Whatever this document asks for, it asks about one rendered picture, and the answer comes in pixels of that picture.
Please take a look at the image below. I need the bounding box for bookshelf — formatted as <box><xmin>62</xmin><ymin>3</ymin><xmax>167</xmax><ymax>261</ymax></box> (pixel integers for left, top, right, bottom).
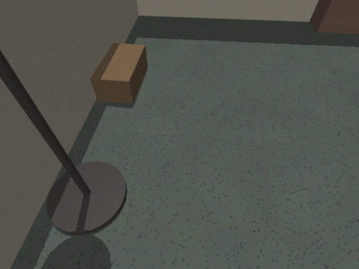
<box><xmin>309</xmin><ymin>0</ymin><xmax>359</xmax><ymax>34</ymax></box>

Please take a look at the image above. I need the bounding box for coat stand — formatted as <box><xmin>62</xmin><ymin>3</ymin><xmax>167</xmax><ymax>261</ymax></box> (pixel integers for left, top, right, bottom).
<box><xmin>0</xmin><ymin>50</ymin><xmax>127</xmax><ymax>235</ymax></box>

